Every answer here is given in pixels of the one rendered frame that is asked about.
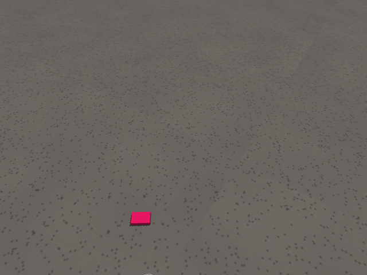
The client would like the small box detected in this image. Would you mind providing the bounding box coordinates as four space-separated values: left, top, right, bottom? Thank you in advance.
131 212 151 225

